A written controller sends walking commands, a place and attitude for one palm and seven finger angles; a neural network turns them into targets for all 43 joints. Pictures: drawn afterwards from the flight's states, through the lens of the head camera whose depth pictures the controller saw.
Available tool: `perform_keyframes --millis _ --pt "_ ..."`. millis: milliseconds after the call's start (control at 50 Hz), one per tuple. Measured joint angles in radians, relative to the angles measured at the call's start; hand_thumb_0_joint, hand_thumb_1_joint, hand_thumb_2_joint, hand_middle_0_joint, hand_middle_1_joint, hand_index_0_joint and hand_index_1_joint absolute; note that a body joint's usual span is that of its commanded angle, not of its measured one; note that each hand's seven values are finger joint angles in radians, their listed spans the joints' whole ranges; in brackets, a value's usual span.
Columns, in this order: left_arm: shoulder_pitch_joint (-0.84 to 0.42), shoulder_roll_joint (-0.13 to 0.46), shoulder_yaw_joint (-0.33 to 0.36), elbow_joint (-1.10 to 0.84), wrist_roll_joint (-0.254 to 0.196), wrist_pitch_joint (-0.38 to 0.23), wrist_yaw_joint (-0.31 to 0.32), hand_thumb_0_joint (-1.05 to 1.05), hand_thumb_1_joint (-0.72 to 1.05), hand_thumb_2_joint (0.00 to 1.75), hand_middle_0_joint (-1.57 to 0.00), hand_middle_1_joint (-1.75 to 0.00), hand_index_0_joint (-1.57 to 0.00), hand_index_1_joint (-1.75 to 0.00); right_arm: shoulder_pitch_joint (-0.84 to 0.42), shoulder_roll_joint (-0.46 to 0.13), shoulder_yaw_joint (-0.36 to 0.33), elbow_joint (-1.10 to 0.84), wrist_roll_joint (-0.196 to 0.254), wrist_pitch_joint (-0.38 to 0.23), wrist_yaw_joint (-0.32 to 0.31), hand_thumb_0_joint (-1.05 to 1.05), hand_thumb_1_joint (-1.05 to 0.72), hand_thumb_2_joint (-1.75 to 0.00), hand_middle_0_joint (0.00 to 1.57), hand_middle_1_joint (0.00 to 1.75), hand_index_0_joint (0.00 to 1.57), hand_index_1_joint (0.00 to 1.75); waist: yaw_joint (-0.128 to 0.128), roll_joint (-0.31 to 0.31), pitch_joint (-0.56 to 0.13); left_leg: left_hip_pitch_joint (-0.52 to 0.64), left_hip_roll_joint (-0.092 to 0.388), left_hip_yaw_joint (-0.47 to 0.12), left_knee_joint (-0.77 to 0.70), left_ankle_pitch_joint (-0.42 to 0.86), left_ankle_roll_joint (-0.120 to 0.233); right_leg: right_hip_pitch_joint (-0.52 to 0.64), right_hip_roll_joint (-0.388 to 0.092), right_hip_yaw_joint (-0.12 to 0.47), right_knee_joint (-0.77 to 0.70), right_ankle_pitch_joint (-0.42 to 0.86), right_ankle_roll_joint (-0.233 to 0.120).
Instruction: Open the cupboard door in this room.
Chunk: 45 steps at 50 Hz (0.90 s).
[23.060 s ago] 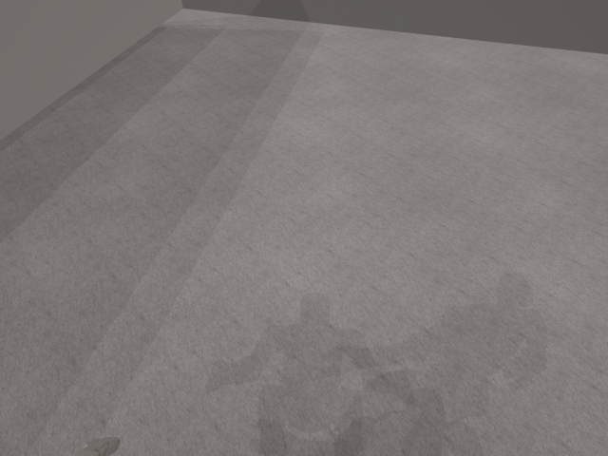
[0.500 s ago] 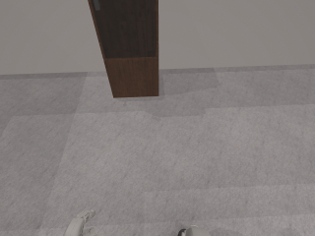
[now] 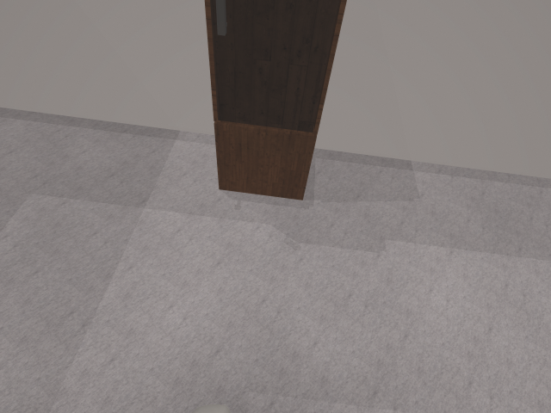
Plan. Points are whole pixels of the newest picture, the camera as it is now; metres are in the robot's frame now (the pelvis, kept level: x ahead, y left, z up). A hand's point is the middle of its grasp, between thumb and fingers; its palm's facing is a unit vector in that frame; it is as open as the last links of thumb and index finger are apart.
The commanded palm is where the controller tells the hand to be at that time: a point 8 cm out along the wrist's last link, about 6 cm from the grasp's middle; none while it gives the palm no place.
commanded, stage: stand and wait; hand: left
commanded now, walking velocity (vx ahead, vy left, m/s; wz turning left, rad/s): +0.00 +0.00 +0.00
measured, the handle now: (222, 4) +1.10 +0.28 +0.09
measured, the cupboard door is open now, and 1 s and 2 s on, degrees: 0 0 0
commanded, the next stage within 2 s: turn or walk to find it in 0.70 s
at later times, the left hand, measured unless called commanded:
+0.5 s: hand out of the picture +0.04 +0.16 -0.16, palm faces +0.01 -0.98 -0.18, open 7.3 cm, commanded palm none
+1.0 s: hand out of the picture +0.05 +0.13 -0.16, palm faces +0.06 -0.99 -0.16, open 7.4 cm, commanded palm none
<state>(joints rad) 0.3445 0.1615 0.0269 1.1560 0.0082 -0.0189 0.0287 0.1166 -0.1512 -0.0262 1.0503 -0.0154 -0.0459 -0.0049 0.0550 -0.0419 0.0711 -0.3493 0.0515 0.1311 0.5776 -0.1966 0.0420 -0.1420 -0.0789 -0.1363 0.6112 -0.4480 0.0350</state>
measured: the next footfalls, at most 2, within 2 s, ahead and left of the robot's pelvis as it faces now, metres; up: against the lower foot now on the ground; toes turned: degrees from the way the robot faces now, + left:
right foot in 0.26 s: +0.07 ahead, -0.14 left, +0.00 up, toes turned -7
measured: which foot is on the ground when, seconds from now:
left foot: down 0.00-1.00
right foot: up 0.00-0.24, down 0.26-1.00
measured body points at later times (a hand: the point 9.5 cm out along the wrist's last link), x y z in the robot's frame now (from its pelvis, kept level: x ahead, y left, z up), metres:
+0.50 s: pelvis +0.05 +0.00 +0.02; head +0.05 +0.00 +0.47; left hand +0.04 +0.21 -0.15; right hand +0.05 -0.24 -0.14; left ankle +0.07 +0.09 -0.73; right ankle +0.03 -0.13 -0.73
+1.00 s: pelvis +0.07 -0.02 +0.01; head +0.08 -0.01 +0.46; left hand +0.05 +0.19 -0.15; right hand +0.05 -0.22 -0.15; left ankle +0.07 +0.09 -0.73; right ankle +0.03 -0.13 -0.73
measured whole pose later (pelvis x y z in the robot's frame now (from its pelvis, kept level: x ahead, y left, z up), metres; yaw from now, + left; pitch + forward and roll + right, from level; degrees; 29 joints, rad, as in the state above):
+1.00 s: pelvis +0.07 -0.02 +0.01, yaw +1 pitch -1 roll +0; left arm 0.32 0.11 0.00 1.14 0.00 -0.01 0.05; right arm 0.29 -0.10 -0.01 1.18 0.00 0.00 -0.03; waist 0.00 -0.01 0.03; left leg -0.18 0.03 0.12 0.41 -0.22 0.01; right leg -0.10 -0.06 -0.12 0.41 -0.29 0.01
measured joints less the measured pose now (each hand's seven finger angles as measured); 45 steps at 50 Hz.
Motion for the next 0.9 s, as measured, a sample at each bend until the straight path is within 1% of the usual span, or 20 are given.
perform_keyframes --millis 40,60,100,140,180,220,260,280,300,340,380,480,580,680,800,900 --pt "-0.012 -0.007 -0.007 0.009 -0.002 0.014 0.004 0.01 0.91 0.9 -0.2 -0.3 -0.2 -0.3 -0.015 0.015 0.011 0.002 0.001 0.001 -0.01 0.01 -0.91 -0.9 0.2 0.29 0.2 0.3 0.002 -0.005 -0.001 0.026 -0.005 0.016 -0.017 -0.014 0.015 -0.053 0.003 0.031 0.128 -0.087 0.001" --pt "-0.021 -0.012 -0.009 0.011 -0.002 0.017 0.003 0.01 0.91 0.9 -0.2 -0.3 -0.2 -0.3 -0.018 0.021 0.014 0.004 0.001 0.004 -0.014 0.0 -0.91 -0.9 0.2 0.29 0.2 0.3 -0.002 0.0 -0.003 0.04 -0.007 0.019 -0.034 -0.009 0.016 -0.076 0.003 0.036 0.172 -0.097 0.001" --pt "-0.04 -0.02 -0.012 0.009 -0.002 0.02 0.0 0.01 0.91 0.9 -0.2 -0.3 -0.2 -0.3 -0.02 0.032 0.015 0.008 0.004 0.006 -0.02 0.0 -0.91 -0.9 0.2 0.3 0.2 0.3 -0.011 0.01 -0.008 0.065 -0.016 0.022 -0.073 0.004 0.022 -0.109 -0.002 0.044 0.202 -0.087 0.003" --pt "-0.057 -0.026 -0.013 -0.001 -0.001 0.021 0.0 0.01 0.91 0.9 -0.2 -0.3 -0.2 -0.3 -0.022 0.034 0.005 0.006 0.01 0.003 -0.026 -0.01 -0.93 -0.9 0.2 0.3 0.2 0.3 -0.021 0.015 -0.018 0.082 -0.027 0.027 -0.106 0.016 0.027 -0.131 -0.012 0.055 0.183 -0.055 0.005" --pt "-0.072 -0.028 -0.014 -0.013 0.003 0.02 0.001 0.01 0.91 0.9 -0.2 -0.3 -0.2 -0.3 -0.019 0.032 0.001 0.009 0.009 0.007 -0.025 -0.02 -0.93 -0.9 0.2 0.3 0.2 0.3 -0.03 0.017 -0.03 0.093 -0.039 0.031 -0.126 0.022 0.028 -0.135 -0.02 0.063 0.131 -0.015 0.006" --pt "-0.082 -0.027 -0.015 -0.026 0.008 0.019 0.005 0.01 0.91 0.9 -0.2 -0.3 -0.2 -0.3 -0.012 0.028 -0.003 0.017 0.009 0.014 -0.024 -0.02 -0.94 -0.9 0.2 0.3 0.21 0.3 -0.033 0.017 -0.041 0.099 -0.049 0.036 -0.128 0.019 0.026 -0.119 -0.026 0.065 0.052 0.048 0.007" --pt "-0.08 -0.016 -0.015 -0.033 0.012 0.015 0.009 0.01 0.92 0.9 -0.2 -0.3 -0.2 -0.3 0.0 0.027 -0.005 0.027 0.011 0.023 -0.022 -0.02 -0.94 -0.9 0.2 0.3 0.21 0.3 -0.032 0.006 -0.051 0.098 -0.06 0.046 -0.108 0.002 0.021 -0.085 -0.031 0.068 -0.06 0.139 0.007" --pt "-0.081 -0.016 -0.016 -0.03 0.013 0.013 0.01 0.01 0.92 0.9 -0.2 -0.3 -0.2 -0.3 0.006 0.021 -0.012 0.032 0.016 0.025 -0.023 -0.03 -0.94 -0.9 0.2 0.3 0.21 0.3 -0.033 0.014 -0.051 0.1 -0.057 0.045 -0.097 -0.007 0.017 -0.074 -0.028 0.068 -0.078 0.175 0.011" --pt "-0.08 -0.019 -0.019 -0.027 0.013 0.013 0.01 0.01 0.92 0.9 -0.2 -0.3 -0.2 -0.3 0.015 0.011 -0.018 0.035 0.018 0.028 -0.024 -0.03 -0.95 -0.9 0.2 0.3 0.21 0.3 -0.038 0.029 -0.053 0.107 -0.051 0.038 -0.096 -0.012 0.013 -0.061 -0.022 0.061 -0.088 0.182 0.012" --pt "-0.066 -0.021 -0.025 -0.026 0.011 0.009 0.006 0.01 0.92 0.9 -0.2 -0.3 -0.2 -0.3 0.036 -0.007 -0.018 0.043 0.015 0.037 -0.02 -0.03 -0.95 -0.9 0.2 0.3 0.21 0.3 -0.044 0.043 -0.067 0.12 -0.044 0.032 -0.117 -0.007 0.005 -0.044 -0.012 0.053 -0.114 0.179 0.008" --pt "-0.054 -0.017 -0.028 -0.025 0.008 0.006 0.004 0.01 0.92 0.9 -0.2 -0.3 -0.2 -0.3 0.061 -0.015 -0.013 0.052 0.012 0.039 -0.018 -0.03 -0.95 -0.9 0.2 0.3 0.2 0.3 -0.049 0.043 -0.074 0.133 -0.039 0.032 -0.142 0.0 -0.001 -0.031 -0.004 0.052 -0.141 0.181 0.002" --pt "-0.044 -0.013 -0.031 -0.018 0.0 0.006 0.005 0.01 0.91 0.9 -0.2 -0.3 -0.2 -0.3 0.129 -0.014 0.005 0.089 0.011 0.034 -0.017 -0.01 -0.93 -0.9 0.2 0.3 0.2 0.3 -0.061 0.032 -0.066 0.157 -0.03 0.027 -0.182 0.011 -0.012 -0.001 0.011 0.045 -0.193 0.195 -0.008" --pt "-0.046 -0.022 -0.033 -0.015 -0.005 0.006 0.009 0.01 0.91 0.9 -0.2 -0.3 -0.2 -0.3 0.186 0.005 0.017 0.125 0.012 0.037 -0.021 0.0 -0.92 -0.9 0.2 0.29 0.2 0.3 -0.066 0.03 -0.047 0.172 -0.025 0.019 -0.196 0.01 -0.02 0.023 0.019 0.037 -0.218 0.196 -0.014" --pt "-0.047 -0.037 -0.034 -0.015 -0.007 0.007 0.013 0.01 0.91 0.9 -0.2 -0.3 -0.2 -0.3 0.213 0.033 0.022 0.143 0.013 0.041 -0.022 0.01 -0.91 -0.9 0.2 0.29 0.2 0.3 -0.07 0.033 -0.034 0.179 -0.021 0.015 -0.197 0.005 -0.026 0.032 0.024 0.033 -0.224 0.191 -0.018" --pt "-0.045 -0.045 -0.032 -0.015 -0.007 0.01 0.017 0.01 0.92 0.9 -0.2 -0.3 -0.2 -0.3 0.213 0.063 0.023 0.139 0.013 0.04 -0.022 0.01 -0.91 -0.9 0.2 0.3 0.2 0.3 -0.074 0.034 -0.029 0.172 -0.019 0.005 -0.184 -0.004 -0.03 0.032 0.024 0.023 -0.214 0.179 -0.021" --pt "-0.039 -0.051 -0.03 -0.019 -0.006 0.008 0.02 0.01 0.91 0.9 -0.2 -0.3 -0.2 -0.3 0.192 0.071 0.02 0.128 0.014 0.038 -0.023 0.01 -0.91 -0.9 0.2 0.3 0.2 0.3 -0.067 0.036 -0.032 0.165 -0.02 -0.004 -0.168 -0.016 -0.031 0.03 0.022 0.015 -0.202 0.166 -0.022"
